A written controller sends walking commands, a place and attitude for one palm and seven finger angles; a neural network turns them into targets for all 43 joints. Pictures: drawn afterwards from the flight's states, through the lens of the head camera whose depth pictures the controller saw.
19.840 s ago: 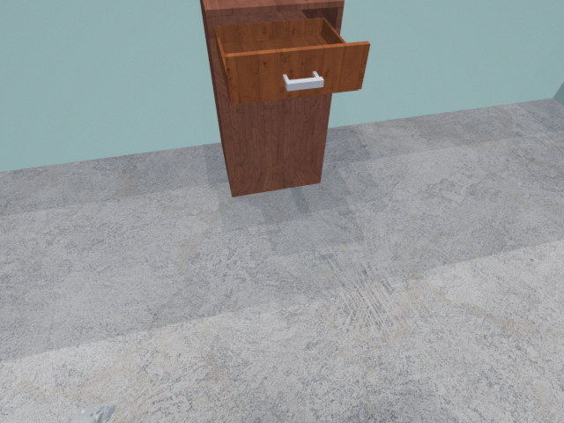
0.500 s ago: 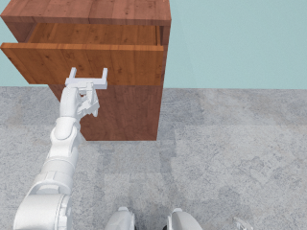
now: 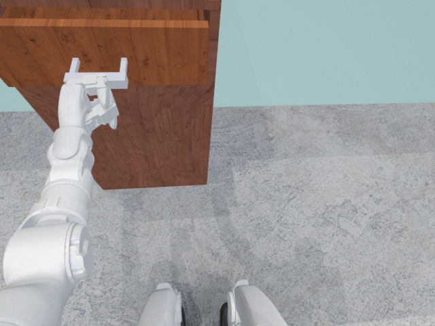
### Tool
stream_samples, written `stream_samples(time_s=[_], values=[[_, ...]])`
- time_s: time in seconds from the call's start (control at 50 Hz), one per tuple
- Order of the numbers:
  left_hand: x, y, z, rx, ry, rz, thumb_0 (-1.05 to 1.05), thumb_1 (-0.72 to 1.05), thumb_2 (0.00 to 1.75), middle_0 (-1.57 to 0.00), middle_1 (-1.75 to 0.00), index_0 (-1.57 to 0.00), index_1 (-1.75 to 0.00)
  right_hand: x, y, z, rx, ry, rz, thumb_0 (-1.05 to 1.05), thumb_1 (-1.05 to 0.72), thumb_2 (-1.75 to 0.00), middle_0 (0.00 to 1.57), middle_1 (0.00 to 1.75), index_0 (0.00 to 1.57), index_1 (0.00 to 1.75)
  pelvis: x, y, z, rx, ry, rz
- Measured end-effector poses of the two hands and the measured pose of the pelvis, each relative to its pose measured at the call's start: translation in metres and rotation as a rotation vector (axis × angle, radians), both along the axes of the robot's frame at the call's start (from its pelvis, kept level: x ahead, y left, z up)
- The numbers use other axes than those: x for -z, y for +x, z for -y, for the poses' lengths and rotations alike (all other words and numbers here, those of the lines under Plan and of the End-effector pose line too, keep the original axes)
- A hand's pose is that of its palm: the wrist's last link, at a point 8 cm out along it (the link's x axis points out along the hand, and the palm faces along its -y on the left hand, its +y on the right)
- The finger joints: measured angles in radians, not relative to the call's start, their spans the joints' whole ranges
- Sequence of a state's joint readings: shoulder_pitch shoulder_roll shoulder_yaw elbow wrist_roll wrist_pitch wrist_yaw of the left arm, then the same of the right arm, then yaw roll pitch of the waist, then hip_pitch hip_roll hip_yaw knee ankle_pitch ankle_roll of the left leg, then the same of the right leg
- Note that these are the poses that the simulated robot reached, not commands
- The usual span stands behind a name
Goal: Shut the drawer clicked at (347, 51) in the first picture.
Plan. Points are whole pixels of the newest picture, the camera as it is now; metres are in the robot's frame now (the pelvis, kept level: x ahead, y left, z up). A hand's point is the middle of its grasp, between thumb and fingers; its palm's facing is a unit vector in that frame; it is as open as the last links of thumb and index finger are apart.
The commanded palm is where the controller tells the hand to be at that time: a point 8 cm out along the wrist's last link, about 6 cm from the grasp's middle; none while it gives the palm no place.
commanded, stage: push the drawer shut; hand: left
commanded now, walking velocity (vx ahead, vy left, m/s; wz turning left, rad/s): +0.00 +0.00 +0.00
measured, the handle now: (98, 72) +0.58 +0.19 +0.07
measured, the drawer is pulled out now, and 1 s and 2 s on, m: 0.04 0.00 0.00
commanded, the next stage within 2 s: pull the fist back off the drawer in 0.60 s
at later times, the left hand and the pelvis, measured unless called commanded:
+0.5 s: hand (113, 87) +0.54 +0.16 +0.06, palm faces +0.01 -1.00 -0.03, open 3.0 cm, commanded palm +0.55 +0.20 +0.07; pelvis +0.01 +0.02 +0.00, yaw -1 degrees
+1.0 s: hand (112, 86) +0.54 +0.16 +0.06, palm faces +0.01 -1.00 -0.05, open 3.0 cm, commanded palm +0.53 +0.19 +0.07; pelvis -0.02 +0.02 -0.01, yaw +0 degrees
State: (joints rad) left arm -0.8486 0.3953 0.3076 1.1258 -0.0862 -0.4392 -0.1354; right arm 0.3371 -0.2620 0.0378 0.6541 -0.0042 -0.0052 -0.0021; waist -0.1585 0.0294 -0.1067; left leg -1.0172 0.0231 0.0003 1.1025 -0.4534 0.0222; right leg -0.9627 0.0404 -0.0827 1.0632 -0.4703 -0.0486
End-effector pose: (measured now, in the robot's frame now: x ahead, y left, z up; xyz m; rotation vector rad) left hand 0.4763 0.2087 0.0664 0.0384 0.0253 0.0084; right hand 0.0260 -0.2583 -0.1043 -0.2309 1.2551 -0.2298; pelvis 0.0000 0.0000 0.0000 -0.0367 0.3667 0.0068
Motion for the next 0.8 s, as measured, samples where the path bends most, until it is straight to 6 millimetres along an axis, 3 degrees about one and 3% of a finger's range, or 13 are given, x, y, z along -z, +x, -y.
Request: stream_samples(time_s=[0.36, 0.52, 0.8], values=[[-0.002, 0.045, -0.003, 0.001, -0.009, -0.009, 0.03, 0.78, 0.93, -1.40, -1.60, -1.40, -1.60, -0.003, -0.035, -0.014, 0.043, -0.006, -0.128, 0.01, -0.91, -0.89, 0.20, 0.30, 0.20, 0.30, 0.004, 0.006, -0.012, 0.007, -0.020, -0.056], [0.001, 0.047, -0.005, -0.004, -0.007, -0.011, -0.01, 0.73, 0.96, -1.40, -1.60, -1.40, -1.60, -0.002, -0.043, -0.022, 0.032, 0.004, -0.173, 0.00, -0.91, -0.89, 0.20, 0.30, 0.20, 0.30, 0.005, 0.006, -0.015, -0.004, -0.028, -0.065], [0.001, 0.049, -0.008, -0.010, 0.008, -0.006, -0.02, 0.66, 1.00, -1.40, -1.60, -1.40, -1.60, -0.002, -0.055, -0.019, 0.006, -0.042, -0.164, 0.00, -0.91, -0.89, 0.20, 0.30, 0.20, 0.30, 0.014, -0.012, -0.018, -0.024, -0.045, -0.082]])
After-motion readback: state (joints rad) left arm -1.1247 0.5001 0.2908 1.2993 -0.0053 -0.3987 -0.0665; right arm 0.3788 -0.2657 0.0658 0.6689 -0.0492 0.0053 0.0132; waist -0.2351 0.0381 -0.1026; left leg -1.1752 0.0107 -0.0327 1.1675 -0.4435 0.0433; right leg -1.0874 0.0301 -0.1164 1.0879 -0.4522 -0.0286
